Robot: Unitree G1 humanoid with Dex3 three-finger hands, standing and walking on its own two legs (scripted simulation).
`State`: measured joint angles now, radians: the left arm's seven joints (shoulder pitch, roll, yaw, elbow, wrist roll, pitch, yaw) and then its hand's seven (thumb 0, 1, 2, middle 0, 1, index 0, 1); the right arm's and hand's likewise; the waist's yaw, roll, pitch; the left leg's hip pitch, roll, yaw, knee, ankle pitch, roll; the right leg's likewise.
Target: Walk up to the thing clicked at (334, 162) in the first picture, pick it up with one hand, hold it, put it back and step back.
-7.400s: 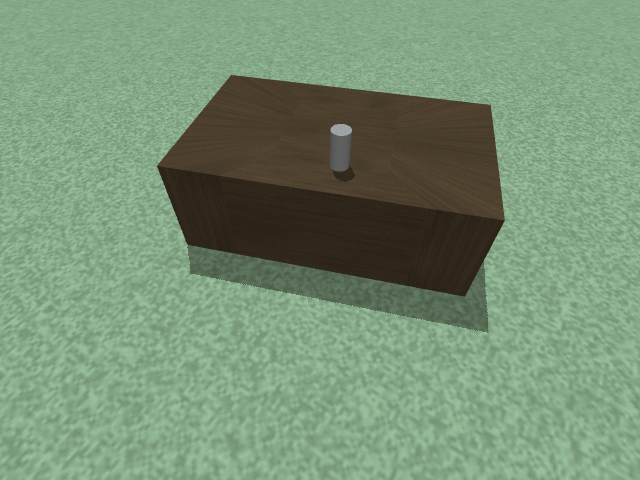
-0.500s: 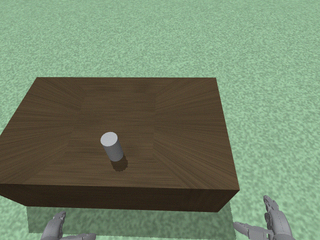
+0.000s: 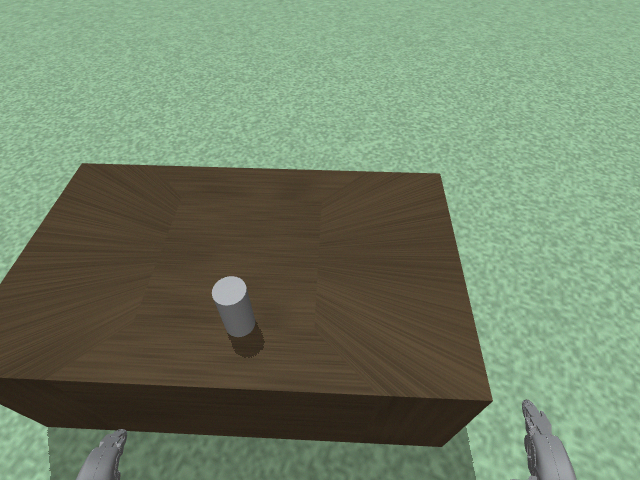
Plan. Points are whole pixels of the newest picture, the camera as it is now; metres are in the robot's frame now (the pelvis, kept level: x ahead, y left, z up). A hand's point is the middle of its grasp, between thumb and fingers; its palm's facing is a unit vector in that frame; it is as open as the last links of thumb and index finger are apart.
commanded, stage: go down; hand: left
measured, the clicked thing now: (235, 307) +0.50 +0.19 -0.26
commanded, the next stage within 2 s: none
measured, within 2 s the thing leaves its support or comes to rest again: neither
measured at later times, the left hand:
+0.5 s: hand out of the picture +0.15 +0.25 -0.10, palm faces +0.11 -0.94 -0.31, open 17.6 cm
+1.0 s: hand (100, 350) +0.30 +0.31 -0.03, palm faces +0.18 -0.97 -0.16, open 17.5 cm
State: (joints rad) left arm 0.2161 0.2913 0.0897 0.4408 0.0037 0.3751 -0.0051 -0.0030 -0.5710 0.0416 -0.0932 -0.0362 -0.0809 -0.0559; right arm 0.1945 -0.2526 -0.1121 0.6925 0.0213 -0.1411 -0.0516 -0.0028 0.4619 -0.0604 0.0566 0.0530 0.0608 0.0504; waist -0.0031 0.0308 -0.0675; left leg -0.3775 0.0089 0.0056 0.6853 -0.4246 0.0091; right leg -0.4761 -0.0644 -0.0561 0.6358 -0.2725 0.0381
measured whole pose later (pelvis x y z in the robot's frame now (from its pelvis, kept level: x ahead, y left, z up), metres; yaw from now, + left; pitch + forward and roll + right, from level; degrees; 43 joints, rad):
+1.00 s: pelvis -0.03 -0.01 -0.01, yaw -1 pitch +8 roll -1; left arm -0.33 0.59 0.38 0.96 -0.09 0.02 -0.28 -0.01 -0.56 0.07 -0.06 -0.03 -0.06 -0.04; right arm 0.32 -0.26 -0.03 0.45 0.04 -0.22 -0.05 -0.01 0.55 -0.04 0.06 0.05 0.06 0.05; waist -0.07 -0.02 -0.06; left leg -0.50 0.03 0.00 0.78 -0.43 0.00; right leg -0.59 -0.05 -0.06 0.70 -0.26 0.02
